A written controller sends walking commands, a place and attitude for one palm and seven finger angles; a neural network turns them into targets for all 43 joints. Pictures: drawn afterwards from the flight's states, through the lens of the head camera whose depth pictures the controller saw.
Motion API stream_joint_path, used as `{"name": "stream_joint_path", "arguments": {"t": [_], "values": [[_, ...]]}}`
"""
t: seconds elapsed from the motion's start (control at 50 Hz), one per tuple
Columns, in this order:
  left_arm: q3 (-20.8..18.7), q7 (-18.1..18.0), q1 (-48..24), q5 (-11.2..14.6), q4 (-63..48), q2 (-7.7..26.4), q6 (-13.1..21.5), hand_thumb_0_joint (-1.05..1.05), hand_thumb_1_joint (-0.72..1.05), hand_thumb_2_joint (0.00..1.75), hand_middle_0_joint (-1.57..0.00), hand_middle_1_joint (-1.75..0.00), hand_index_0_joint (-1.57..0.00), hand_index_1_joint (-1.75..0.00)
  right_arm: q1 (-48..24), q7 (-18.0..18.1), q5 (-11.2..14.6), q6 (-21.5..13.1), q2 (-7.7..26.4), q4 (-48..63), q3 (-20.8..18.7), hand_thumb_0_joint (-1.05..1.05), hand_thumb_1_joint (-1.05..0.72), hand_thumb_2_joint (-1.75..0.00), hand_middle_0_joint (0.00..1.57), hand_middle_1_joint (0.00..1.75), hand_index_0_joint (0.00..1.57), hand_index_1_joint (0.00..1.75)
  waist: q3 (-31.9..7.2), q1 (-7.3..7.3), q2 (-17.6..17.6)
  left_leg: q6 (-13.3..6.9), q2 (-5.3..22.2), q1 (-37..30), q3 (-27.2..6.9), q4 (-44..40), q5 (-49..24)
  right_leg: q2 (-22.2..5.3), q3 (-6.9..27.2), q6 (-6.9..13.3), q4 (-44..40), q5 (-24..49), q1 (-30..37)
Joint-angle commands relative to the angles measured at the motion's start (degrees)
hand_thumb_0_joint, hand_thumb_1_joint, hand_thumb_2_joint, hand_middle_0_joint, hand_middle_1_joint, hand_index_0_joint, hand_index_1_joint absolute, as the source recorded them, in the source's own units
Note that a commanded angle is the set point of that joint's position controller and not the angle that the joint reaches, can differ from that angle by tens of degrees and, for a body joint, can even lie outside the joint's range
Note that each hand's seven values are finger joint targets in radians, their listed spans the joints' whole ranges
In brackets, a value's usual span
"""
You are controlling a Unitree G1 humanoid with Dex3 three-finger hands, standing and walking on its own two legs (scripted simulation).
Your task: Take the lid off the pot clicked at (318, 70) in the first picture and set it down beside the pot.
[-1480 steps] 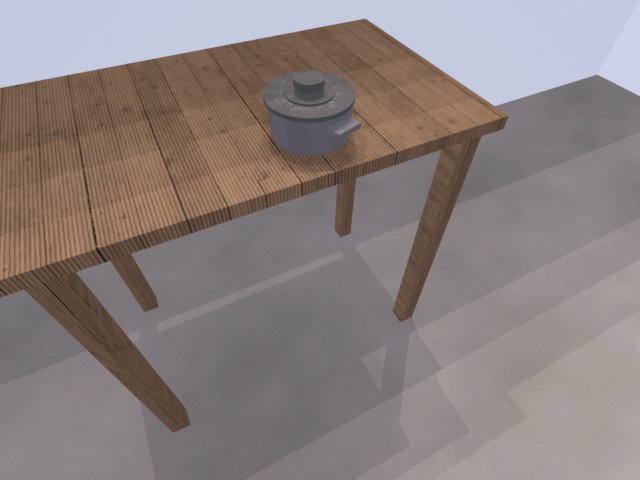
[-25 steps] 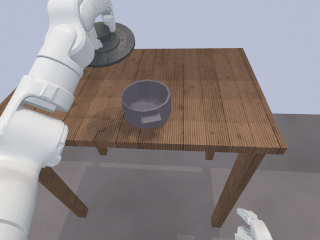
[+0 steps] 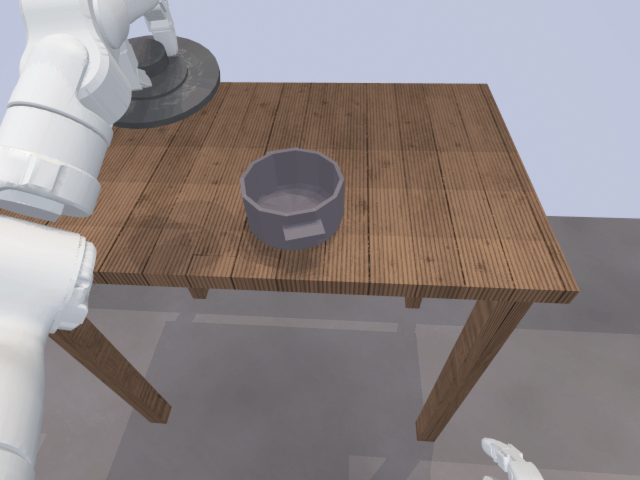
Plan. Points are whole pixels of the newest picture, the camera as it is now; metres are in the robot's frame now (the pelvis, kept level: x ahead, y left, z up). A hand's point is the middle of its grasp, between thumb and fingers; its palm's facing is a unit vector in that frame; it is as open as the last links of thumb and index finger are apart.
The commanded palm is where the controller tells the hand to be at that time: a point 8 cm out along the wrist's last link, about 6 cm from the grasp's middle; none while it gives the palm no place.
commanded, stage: move the lid sideways beside the pot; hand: left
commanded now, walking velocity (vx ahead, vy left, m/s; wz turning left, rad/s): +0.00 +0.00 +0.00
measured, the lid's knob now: (142, 58) +0.49 +0.20 +0.30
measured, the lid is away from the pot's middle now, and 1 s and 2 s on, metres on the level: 0.15 0.25 0.24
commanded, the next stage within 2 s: lower the lid onto the table in 0.88 s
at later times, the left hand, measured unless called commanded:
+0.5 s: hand (68, 55) +0.45 +0.26 +0.32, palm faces -0.09 -0.06 -0.99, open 8.4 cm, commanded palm +0.43 +0.25 +0.38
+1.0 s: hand (51, 57) +0.47 +0.29 +0.31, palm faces -0.12 -0.03 -0.99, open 8.4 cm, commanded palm +0.45 +0.27 +0.37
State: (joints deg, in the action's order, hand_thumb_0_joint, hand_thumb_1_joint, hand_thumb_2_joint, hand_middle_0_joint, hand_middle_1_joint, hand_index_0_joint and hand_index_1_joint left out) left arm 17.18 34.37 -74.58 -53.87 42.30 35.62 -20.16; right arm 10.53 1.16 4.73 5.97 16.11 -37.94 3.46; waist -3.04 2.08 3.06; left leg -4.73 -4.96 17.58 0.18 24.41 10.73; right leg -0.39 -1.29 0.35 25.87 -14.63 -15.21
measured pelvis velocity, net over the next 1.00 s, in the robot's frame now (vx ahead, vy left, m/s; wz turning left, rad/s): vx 0.01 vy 0.01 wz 0.01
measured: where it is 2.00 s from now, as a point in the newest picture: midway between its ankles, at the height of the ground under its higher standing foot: outside the picture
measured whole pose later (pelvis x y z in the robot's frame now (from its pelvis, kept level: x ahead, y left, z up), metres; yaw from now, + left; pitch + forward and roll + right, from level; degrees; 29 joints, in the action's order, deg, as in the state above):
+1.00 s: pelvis +0.01 +0.01 +0.00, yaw +1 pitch +7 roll -1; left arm 12.5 34.1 -77.2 -57.0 49.9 45.3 -14.3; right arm 13.7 1.5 5.2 7.1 16.9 -39.1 2.7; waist -2.4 3.8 3.0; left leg -5.3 -5.1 20.6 -0.6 24.7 10.7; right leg -0.4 -2.0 -0.1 23.5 -13.5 -16.8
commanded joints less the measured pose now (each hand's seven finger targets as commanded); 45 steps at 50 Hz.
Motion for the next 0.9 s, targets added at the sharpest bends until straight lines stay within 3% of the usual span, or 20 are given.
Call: {"name": "stream_joint_path", "arguments": {"t": [0.0, 0.1, 0.18, 0.2, 0.24, 0.28, 0.3, 0.38, 0.44, 0.48, 0.54, 0.58, 0.6, 0.64, 0.72, 0.78, 0.8, 0.82, 0.84, 0.88], "values": [[-9.28, -3.54, -38.12, -2.33, -12.85, 17.57, 1.58, 0.00, 0.45, 1.24, -0.92, -0.88, -0.86, -0.86, -4.80, 0.38, -0.02, -2.74, 7.08, 8.23, -2.75, 0.00, -0.90, -0.90, 0.20, 0.30, 0.20, 0.30, -25.58, -0.10, -0.01, 0.66, 2.16, -16.41, -3.30, 0.12, -19.65, 1.42, 0.44, 3.24, -2.08, 13.91, 2.96], [-9.13, -2.92, -33.93, -2.42, -11.45, 17.01, 1.65, 0.00, 0.45, 1.24, -0.92, -0.88, -0.86, -0.86, -4.34, -0.15, 0.12, -2.13, 7.37, 8.36, -3.04, 0.00, -0.90, -0.90, 0.20, 0.30, 0.20, 0.30, -24.91, -0.27, -0.75, 0.96, 2.76, -17.00, -3.67, 1.03, -25.67, 1.43, 0.08, 3.12, -1.79, 15.81, 1.95], [-5.55, -2.49, -30.95, -1.24, -7.75, 13.04, 1.48, 0.00, 0.45, 1.24, -0.92, -0.88, -0.86, -0.86, -3.42, -0.08, 0.35, -1.36, 8.18, 7.94, -3.34, 0.00, -0.90, -0.90, 0.20, 0.30, 0.20, 0.30, -20.07, 1.14, -1.21, 1.24, 3.02, -16.33, -3.91, 0.48, -21.72, 1.29, -0.76, 3.14, -2.90, 12.22, -1.59], [-8.84, -2.84, -34.92, -2.69, -11.23, 17.96, 1.85, 0.00, 0.45, 1.24, -0.92, -0.88, -0.86, -0.86, -3.99, -0.18, 0.31, -1.43, 7.79, 8.43, -3.10, 0.00, -0.90, -0.90, 0.20, 0.30, 0.20, 0.30, -23.20, 0.18, -0.63, 1.09, 2.89, -16.30, -3.91, -0.10, -20.07, 1.69, -0.38, 3.04, -2.65, 11.51, 0.09], [-10.24, -3.07, -36.04, -3.21, -10.71, 20.04, 2.13, 0.00, 0.45, 1.24, -0.92, -0.88, -0.86, -0.86, -4.29, 0.29, 0.25, -1.34, 7.75, 8.44, -2.91, 0.00, -0.90, -0.90, 0.20, 0.30, 0.20, 0.30, -25.15, 0.07, -0.83, 0.69, 2.65, -17.15, -3.81, 0.45, -21.50, 1.61, -0.17, 3.25, -2.09, 12.66, 1.11], [-7.17, -3.19, -37.67, -1.03, -15.17, 16.42, 3.29, 0.00, 0.45, 1.24, -0.92, -0.88, -0.86, -0.86, -3.87, 0.18, 0.42, -2.08, 7.88, 8.84, -3.21, 0.00, -0.90, -0.90, 0.20, 0.30, 0.20, 0.30, -26.75, 0.91, 3.14, 1.67, 3.02, -20.85, -4.95, 1.14, -25.43, 1.45, -0.45, 3.35, -2.41, 12.14, -0.93], [-9.43, -3.44, -39.73, -2.46, -15.97, 18.96, 3.45, 0.00, 0.45, 1.24, -0.92, -0.88, -0.86, -0.86, -3.91, 0.19, 0.27, -2.34, 7.35, 8.72, -3.29, 0.00, -0.90, -0.90, 0.20, 0.30, 0.20, 0.30, -27.95, 0.49, 2.86, 1.52, 3.05, -21.45, -4.89, 1.08, -24.55, 1.96, -0.20, 3.18, -2.37, 11.19, -1.06], [-11.57, -3.10, -32.14, -2.21, -5.12, 21.78, 3.22, 0.00, 0.45, 1.24, -0.92, -0.88, -0.86, -0.86, -1.99, 0.49, 0.32, -1.32, 8.93, 7.27, -3.24, 0.00, -0.90, -0.90, 0.20, 0.30, 0.20, 0.30, -22.04, 0.50, -0.68, 1.37, 2.83, -15.81, -4.40, 0.44, -20.23, 1.50, -0.60, 3.43, -2.99, 10.78, -0.69], [-10.43, -2.81, -34.28, -3.67, -3.47, 21.65, 3.26, 0.00, 0.45, 1.24, -0.92, -0.88, -0.86, -0.86, -2.87, 0.46, 0.47, -0.44, 8.25, 7.45, -2.88, 0.00, -0.90, -0.90, 0.20, 0.30, 0.20, 0.30, -21.46, 0.26, -2.91, 0.98, 2.82, -13.39, -3.70, -0.41, -17.57, 1.50, -0.80, 3.19, -2.40, 10.90, 0.39], [-5.30, -2.73, -34.29, -1.81, -7.50, 15.42, 3.93, 0.00, 0.45, 1.24, -0.92, -0.88, -0.86, -0.86, -3.22, 0.16, 0.69, -0.91, 8.28, 8.22, -3.23, 0.00, -0.90, -0.90, 0.20, 0.30, 0.20, 0.30, -21.99, 1.36, 1.60, 1.66, 3.33, -17.62, -4.71, 0.55, -21.59, 1.33, -0.90, 3.27, -2.84, 9.92, -2.79], [-8.16, -3.00, -35.73, -4.07, -5.53, 19.52, 3.72, 0.00, 0.45, 1.24, -0.92, -0.88, -0.86, -0.86, -2.28, 0.32, 0.49, -0.52, 8.11, 7.39, -3.06, 0.00, -0.90, -0.90, 0.20, 0.30, 0.20, 0.30, -21.93, 1.28, 1.44, 1.45, 3.42, -17.53, -4.96, 0.03, -19.96, 2.12, -1.10, 3.33, -2.99, 8.54, -3.40], [-6.85, -3.07, -35.18, -2.82, -4.52, 18.46, 4.36, 0.00, 0.45, 1.24, -0.92, -0.88, -0.86, -0.86, -1.31, 0.58, 0.60, -0.60, 8.76, 7.03, -3.15, 0.00, -0.90, -0.90, 0.20, 0.30, 0.20, 0.30, -20.56, 2.21, 1.83, 1.68, 3.34, -17.00, -5.01, -0.06, -18.25, 1.73, -1.20, 3.37, -3.83, 7.98, -3.80], [-9.62, -3.48, -39.22, -4.28, -6.76, 22.28, 4.70, 0.00, 0.45, 1.24, -0.92, -0.88, -0.86, -0.86, -1.20, 0.60, 0.38, -0.90, 8.32, 6.90, -3.12, 0.00, -0.90, -0.90, 0.20, 0.30, 0.20, 0.30, -23.64, 1.39, 2.30, 1.37, 3.04, -17.43, -4.75, -0.31, -17.42, 2.22, -0.83, 3.27, -3.51, 8.25, -2.22], [-10.93, -3.64, -39.36, -4.64, -5.58, 24.25, 5.18, 0.00, 0.45, 1.24, -0.92, -0.88, -0.86, -0.86, -1.20, 1.05, 0.44, -0.82, 8.37, 6.68, -2.98, 0.00, -0.90, -0.90, 0.20, 0.30, 0.20, 0.30, -24.69, 1.34, 1.53, 1.13, 2.92, -17.48, -4.69, -0.08, -18.35, 2.19, -0.80, 3.35, -3.17, 9.15, -1.22], [-9.34, -3.72, -39.58, -4.39, -5.38, 22.17, 6.12, 0.00, 0.45, 1.24, -0.92, -0.88, -0.86, -0.86, -0.43, 1.00, 0.36, -1.37, 8.36, 6.44, -3.35, 0.00, -0.90, -0.90, 0.20, 0.30, 0.20, 0.30, -25.44, 1.85, 4.26, 1.53, 3.09, -19.88, -5.41, 1.02, -23.03, 2.44, -0.90, 3.40, -3.22, 9.81, -3.05], [-8.88, -3.27, -33.13, -3.73, 1.76, 21.85, 5.98, 0.00, 0.45, 1.24, -0.92, -0.88, -0.86, -0.86, 1.54, 0.98, 0.56, -0.71, 9.33, 5.48, -3.39, 0.00, -0.90, -0.90, 0.20, 0.30, 0.20, 0.30, -20.54, 2.37, 1.47, 1.53, 3.11, -15.80, -4.66, 0.58, -20.35, 1.89, -1.16, 3.29, -4.30, 10.00, -2.78], [-9.35, -3.27, -36.16, -4.91, -0.06, 23.10, 5.95, 0.00, 0.45, 1.24, -0.92, -0.88, -0.86, -0.86, 0.77, 0.86, 0.47, -0.44, 8.83, 5.49, -3.24, 0.00, -0.90, -0.90, 0.20, 0.30, 0.20, 0.30, -21.76, 1.98, 0.76, 1.23, 3.11, -15.45, -4.33, -0.01, -19.24, 2.26, -0.99, 3.07, -3.98, 10.17, -1.82], [-7.14, -3.05, -36.32, -4.90, 1.16, 20.33, 5.82, 0.00, 0.45, 1.24, -0.92, -0.88, -0.86, -0.86, 0.40, 0.90, 0.51, -0.28, 8.74, 5.57, -3.29, 0.00, -0.90, -0.90, 0.20, 0.30, 0.20, 0.30, -20.62, 2.54, 1.18, 1.07, 3.13, -15.74, -4.33, 0.09, -18.68, 2.24, -1.24, 3.16, -3.88, 9.45, -3.22], [-8.15, -3.23, -36.64, -4.58, -1.01, 21.31, 5.94, 0.00, 0.45, 1.24, -0.92, -0.88, -0.86, -0.86, 0.75, 0.84, 0.56, -0.34, 8.76, 5.74, -3.42, 0.00, -0.90, -0.90, 0.20, 0.30, 0.20, 0.30, -22.52, 2.08, 0.75, 1.03, 3.10, -16.43, -4.60, 0.21, -20.21, 2.31, -1.14, 3.05, -3.78, 10.37, -2.21], [-6.96, -3.49, -38.26, -2.98, -7.68, 19.94, 6.73, 0.00, 0.45, 1.24, -0.92, -0.88, -0.86, -0.86, 0.64, 0.57, 0.52, -1.18, 9.20, 6.44, -3.71, 0.00, -0.90, -0.90, 0.20, 0.30, 0.20, 0.30, -26.61, 2.26, 5.82, 1.97, 3.35, -21.19, -5.33, 1.90, -28.28, 2.03, -0.91, 3.32, -3.60, 12.63, -2.62]]}}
